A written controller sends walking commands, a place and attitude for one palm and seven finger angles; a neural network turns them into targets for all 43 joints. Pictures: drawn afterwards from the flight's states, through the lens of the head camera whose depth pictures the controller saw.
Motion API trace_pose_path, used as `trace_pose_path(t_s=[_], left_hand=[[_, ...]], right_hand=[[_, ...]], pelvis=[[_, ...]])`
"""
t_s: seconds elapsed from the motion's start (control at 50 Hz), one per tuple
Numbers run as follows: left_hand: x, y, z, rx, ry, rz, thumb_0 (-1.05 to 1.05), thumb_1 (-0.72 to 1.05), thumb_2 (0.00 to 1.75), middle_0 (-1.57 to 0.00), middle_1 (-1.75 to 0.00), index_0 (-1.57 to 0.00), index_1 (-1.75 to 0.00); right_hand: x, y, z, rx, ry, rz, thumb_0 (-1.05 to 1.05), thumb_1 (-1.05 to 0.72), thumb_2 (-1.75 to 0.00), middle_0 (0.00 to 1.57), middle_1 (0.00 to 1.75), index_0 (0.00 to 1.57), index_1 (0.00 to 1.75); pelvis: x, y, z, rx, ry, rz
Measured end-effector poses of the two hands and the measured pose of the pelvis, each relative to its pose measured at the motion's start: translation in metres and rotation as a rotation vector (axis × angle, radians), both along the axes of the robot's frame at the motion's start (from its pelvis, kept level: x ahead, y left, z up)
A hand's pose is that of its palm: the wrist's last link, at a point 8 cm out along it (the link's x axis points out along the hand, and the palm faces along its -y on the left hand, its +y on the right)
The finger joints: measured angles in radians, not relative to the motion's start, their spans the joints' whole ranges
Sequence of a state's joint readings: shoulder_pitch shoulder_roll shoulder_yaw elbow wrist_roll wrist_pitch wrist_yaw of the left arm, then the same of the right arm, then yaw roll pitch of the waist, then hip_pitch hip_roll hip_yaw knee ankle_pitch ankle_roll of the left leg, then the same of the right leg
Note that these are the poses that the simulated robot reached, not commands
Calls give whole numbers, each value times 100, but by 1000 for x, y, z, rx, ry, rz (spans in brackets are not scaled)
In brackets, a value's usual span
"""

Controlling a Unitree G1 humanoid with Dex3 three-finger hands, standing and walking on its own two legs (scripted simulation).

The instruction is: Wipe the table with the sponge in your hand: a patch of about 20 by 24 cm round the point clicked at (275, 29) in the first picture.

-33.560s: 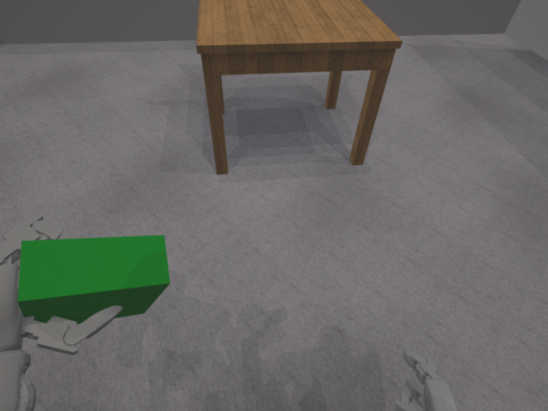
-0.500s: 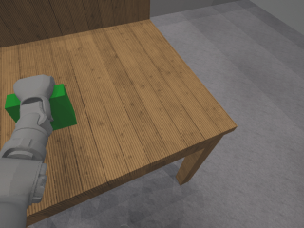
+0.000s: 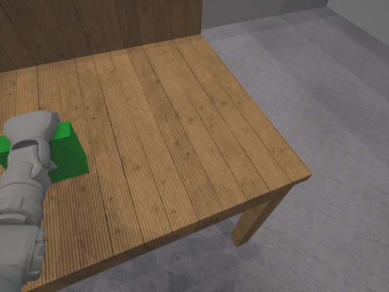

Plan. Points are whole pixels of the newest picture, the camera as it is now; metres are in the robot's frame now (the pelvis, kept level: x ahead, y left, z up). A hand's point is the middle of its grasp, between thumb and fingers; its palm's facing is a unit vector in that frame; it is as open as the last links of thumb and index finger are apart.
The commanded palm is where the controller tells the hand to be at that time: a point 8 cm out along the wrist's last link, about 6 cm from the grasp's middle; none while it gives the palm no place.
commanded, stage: slide back across to the first lane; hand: left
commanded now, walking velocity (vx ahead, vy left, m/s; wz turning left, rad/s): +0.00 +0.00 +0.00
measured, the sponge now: (50, 162) +0.39 +0.35 +0.00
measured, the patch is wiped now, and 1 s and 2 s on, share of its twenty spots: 1.00 1.00 1.00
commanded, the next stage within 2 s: wipe back along the first lane in 0.06 s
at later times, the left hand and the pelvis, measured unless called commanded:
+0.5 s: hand (28, 164) +0.36 +0.36 +0.04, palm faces -0.09 -0.02 -1.00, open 9.7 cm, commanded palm +0.33 +0.34 +0.07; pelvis +0.00 +0.00 +0.00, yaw +1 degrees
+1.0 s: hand (28, 183) +0.32 +0.34 +0.04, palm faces -0.05 -0.02 -1.00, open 9.7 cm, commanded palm +0.28 +0.32 +0.06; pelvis +0.00 +0.01 +0.00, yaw +1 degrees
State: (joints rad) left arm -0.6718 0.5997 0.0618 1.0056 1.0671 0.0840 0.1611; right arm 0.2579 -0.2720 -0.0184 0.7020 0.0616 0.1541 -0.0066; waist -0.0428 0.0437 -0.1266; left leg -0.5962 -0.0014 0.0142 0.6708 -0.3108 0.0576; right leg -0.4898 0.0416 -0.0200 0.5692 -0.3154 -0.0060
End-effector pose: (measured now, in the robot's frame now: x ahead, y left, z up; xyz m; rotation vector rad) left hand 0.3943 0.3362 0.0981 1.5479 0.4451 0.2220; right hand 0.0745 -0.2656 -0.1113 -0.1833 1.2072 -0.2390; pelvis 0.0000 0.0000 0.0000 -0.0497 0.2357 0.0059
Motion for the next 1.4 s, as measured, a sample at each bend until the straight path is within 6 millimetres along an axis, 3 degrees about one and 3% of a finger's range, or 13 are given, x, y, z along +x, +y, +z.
trace_pose_path(t_s=[0.3,0.88,1.4], left_hand=[[-24,22,-3,-2,-22,14,-1,-50,112,-76,-140,-77,-142],[-79,6,-5,-1,-77,-7,-1,-47,110,-74,-141,-75,-144],[-127,-24,-5,-2,-89,13,0,-47,110,-73,-142,-74,-145]], right_hand=[[21,-6,3,-9,-8,25,0,-90,-90,20,30,20,30],[49,28,8,51,-130,87,1,-90,-90,20,30,20,30],[111,41,20,101,-289,184,1,-90,-90,20,30,20,30]], pelvis=[[7,0,1,-4,-4,4],[-3,10,3,0,-70,13],[4,-2,7,16,-119,25]])
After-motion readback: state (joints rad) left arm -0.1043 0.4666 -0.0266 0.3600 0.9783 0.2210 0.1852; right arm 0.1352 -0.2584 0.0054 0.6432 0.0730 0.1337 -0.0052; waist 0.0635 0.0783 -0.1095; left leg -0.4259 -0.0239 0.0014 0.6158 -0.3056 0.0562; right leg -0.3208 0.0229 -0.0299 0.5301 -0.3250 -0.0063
